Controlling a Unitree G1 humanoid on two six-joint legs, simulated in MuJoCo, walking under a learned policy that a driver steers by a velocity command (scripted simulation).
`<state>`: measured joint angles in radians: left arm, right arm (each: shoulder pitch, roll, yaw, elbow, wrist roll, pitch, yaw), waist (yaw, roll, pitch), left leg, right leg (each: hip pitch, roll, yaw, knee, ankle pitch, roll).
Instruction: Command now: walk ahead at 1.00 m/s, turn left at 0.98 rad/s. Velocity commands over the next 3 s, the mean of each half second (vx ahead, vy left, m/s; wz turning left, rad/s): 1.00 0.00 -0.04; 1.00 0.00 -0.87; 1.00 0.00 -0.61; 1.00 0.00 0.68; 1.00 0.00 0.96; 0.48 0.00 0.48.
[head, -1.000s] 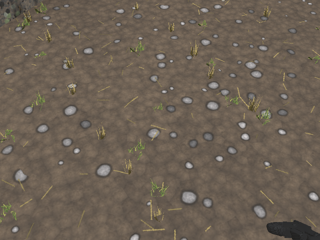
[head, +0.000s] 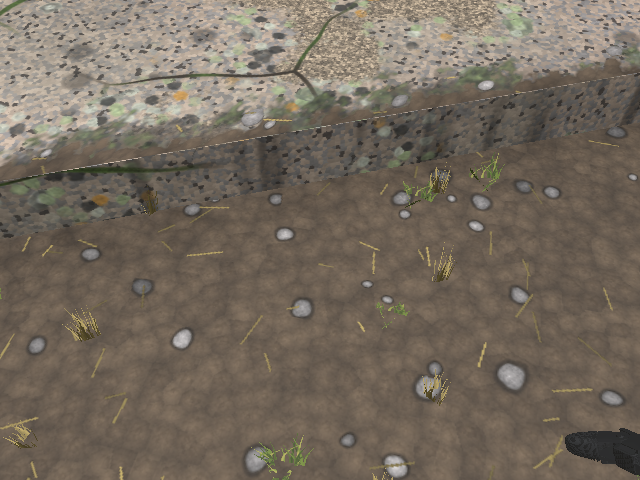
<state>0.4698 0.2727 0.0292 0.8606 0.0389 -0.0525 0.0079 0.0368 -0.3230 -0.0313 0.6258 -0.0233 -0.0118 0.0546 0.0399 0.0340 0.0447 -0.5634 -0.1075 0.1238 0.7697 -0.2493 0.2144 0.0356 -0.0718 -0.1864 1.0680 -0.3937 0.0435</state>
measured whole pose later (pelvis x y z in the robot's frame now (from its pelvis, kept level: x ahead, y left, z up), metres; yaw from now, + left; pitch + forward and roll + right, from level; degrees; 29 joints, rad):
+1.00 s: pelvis +0.95 -0.11 +0.05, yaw -31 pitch +3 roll +2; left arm 0.22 0.39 0.08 0.75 0.03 -0.01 -0.04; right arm 0.26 -0.31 -0.04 0.74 -0.05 -0.09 -0.02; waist -0.01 -0.05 0.01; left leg -0.23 0.03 0.10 0.44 -0.25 -0.03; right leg -0.52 0.00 0.01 1.26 -0.30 -0.09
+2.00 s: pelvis +1.65 -0.69 +0.22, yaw -25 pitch +5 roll -1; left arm 0.01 0.17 -0.07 0.41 0.00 -0.10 -0.03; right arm 0.48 -0.30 -0.07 0.87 -0.02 -0.07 -0.01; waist -0.09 0.03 -0.05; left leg -0.06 -0.15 -0.23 0.53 -0.46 0.18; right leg -0.73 -0.04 0.08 0.76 -0.18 0.02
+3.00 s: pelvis +2.46 -0.96 +0.23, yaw +18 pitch +1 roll -1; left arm 0.20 0.21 0.01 0.71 0.03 -0.07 -0.01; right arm 0.13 -0.29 -0.04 0.68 0.01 0.01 -0.02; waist 0.03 0.01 0.08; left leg -0.52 0.00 -0.09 1.10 -0.46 -0.06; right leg -0.41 0.04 -0.01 0.46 -0.07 -0.03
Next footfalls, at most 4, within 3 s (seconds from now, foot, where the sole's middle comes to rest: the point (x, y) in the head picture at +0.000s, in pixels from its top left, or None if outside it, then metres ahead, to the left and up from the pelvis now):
0.42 right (403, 410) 0.60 -0.11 -0.73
0.84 left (353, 244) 1.04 0.00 -0.73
1.26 right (499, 187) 1.26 -0.40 -0.73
1.70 left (551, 63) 1.56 -0.55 -0.54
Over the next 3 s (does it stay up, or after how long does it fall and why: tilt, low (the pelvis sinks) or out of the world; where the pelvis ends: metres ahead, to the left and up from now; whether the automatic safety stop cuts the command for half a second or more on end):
stays up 2.46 -0.96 0.23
